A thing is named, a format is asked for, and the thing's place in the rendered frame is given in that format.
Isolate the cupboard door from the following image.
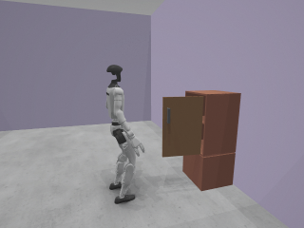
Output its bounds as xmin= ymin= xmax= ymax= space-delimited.
xmin=161 ymin=96 xmax=204 ymax=158

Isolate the right robot hand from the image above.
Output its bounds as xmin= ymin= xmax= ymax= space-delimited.
xmin=130 ymin=137 xmax=145 ymax=157

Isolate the handle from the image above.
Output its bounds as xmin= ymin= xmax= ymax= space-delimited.
xmin=167 ymin=107 xmax=171 ymax=124

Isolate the left robot shin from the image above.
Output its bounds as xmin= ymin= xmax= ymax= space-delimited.
xmin=114 ymin=158 xmax=128 ymax=185

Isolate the robot right forearm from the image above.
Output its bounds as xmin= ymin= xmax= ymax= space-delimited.
xmin=116 ymin=110 xmax=135 ymax=140

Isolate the right robot upper arm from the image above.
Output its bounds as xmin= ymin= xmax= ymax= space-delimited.
xmin=113 ymin=87 xmax=124 ymax=118

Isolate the left robot thigh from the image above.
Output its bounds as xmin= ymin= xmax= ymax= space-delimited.
xmin=117 ymin=142 xmax=127 ymax=162

